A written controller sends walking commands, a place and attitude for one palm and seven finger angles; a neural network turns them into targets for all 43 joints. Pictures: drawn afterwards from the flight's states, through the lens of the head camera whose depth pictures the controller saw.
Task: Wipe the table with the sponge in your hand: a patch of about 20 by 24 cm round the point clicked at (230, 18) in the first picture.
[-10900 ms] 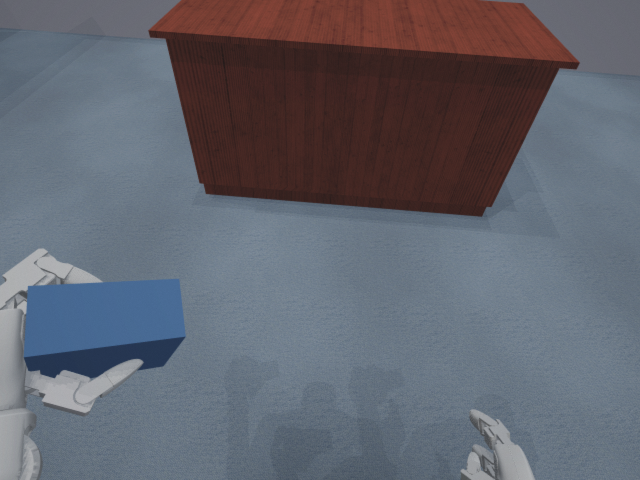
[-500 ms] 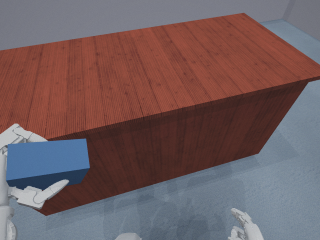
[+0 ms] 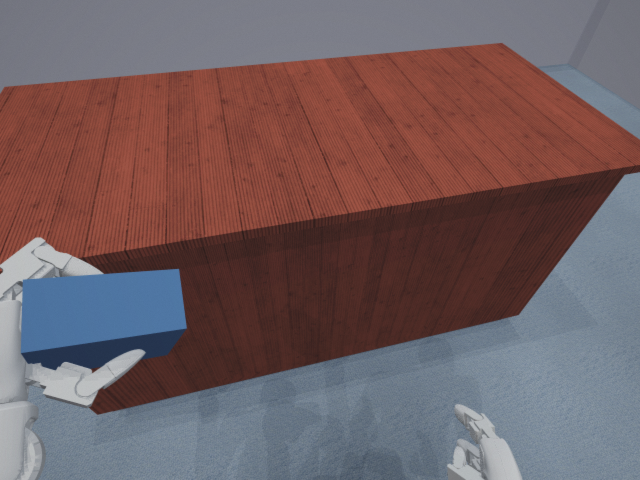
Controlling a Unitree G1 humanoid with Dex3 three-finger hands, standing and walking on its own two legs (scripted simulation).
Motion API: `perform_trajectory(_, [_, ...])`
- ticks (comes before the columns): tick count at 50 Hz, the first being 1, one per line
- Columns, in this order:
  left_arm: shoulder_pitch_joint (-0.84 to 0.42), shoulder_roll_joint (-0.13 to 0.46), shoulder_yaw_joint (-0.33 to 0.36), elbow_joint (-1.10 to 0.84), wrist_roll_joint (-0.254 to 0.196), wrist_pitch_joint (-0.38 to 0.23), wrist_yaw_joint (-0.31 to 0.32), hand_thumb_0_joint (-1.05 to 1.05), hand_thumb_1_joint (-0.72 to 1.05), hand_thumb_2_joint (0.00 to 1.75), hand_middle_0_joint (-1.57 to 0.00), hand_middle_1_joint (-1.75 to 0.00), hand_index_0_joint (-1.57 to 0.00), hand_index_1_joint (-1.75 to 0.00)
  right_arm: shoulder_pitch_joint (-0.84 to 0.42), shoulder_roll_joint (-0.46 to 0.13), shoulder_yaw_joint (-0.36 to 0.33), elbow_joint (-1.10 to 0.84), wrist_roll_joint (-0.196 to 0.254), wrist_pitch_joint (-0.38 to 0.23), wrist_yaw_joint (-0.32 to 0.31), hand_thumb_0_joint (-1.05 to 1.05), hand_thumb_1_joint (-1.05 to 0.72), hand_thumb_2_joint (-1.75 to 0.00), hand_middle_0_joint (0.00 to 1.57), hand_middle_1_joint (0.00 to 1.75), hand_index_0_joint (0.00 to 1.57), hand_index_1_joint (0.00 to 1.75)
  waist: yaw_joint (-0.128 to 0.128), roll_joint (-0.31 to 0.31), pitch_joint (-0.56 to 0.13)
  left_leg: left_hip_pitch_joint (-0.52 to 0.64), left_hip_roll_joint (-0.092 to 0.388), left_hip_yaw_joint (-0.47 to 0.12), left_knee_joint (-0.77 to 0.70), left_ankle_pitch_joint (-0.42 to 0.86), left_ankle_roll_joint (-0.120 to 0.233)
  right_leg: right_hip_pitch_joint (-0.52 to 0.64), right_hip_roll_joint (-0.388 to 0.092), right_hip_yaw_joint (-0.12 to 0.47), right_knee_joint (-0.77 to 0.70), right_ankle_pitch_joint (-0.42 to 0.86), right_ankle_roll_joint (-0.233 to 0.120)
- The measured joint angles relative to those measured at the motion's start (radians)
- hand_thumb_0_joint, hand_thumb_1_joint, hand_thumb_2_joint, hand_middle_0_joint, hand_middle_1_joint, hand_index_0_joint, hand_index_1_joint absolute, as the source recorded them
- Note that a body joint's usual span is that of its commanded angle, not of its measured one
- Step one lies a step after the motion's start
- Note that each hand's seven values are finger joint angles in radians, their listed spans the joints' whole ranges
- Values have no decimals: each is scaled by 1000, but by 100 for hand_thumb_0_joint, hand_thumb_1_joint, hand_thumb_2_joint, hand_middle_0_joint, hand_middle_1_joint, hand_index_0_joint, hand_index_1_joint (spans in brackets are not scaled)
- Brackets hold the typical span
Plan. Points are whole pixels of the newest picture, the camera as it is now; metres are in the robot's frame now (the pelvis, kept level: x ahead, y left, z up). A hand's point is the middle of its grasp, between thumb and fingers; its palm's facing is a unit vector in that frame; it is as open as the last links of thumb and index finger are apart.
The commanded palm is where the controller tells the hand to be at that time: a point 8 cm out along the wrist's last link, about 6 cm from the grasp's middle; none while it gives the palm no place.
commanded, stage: come to a stop and stand still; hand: left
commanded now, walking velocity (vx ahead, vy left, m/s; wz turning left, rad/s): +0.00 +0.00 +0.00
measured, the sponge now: (130, 321) +0.22 +0.21 +0.15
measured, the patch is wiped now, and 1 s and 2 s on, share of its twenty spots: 0.00 0.00 0.00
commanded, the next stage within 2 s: look again from close up in 0.44 s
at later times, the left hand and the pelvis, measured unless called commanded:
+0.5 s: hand (80, 316) +0.21 +0.25 +0.16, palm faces +0.40 -0.83 -0.39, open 10.0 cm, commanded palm +0.16 +0.29 +0.18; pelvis +0.00 +0.01 +0.00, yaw +0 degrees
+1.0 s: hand (56, 297) +0.23 +0.28 +0.17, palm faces +0.43 -0.84 -0.34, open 10.0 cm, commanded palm +0.18 +0.30 +0.18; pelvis +0.01 +0.02 +0.01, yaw -1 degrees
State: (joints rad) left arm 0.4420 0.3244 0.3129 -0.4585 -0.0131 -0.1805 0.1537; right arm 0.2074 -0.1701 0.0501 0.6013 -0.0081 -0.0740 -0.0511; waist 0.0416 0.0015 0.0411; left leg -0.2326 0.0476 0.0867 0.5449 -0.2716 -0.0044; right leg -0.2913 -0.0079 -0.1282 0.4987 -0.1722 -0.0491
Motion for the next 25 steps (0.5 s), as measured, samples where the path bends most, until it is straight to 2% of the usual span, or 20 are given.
perform_trajectory(5, [2,4,-8,-12,-4,5,-1,0,-48,101,-76,-135,-74,-135,1,10,13,11,-8,5,4,1,-91,-90,20,30,20,30,-10,-1,3,-5,-3,3,-12,12,8,2,-1,3,-30,23,8])
perform_trajectory(11, [19,27,15,-9,-4,6,1,0,-48,101,-76,-135,-74,-135,23,-4,4,4,-3,10,-2,1,-91,-90,20,30,20,30,-26,-9,10,8,-17,9,-43,25,19,9,-12,11,-49,34,24])
perform_trajectory(25, [37,16,9,-26,-3,-8,6,0,-48,101,-76,-134,-74,-135,9,-33,-26,3,2,-2,-8,2,-91,-90,20,30,20,30,-28,-7,18,8,-13,12,-21,6,15,6,-9,14,-23,15,18])
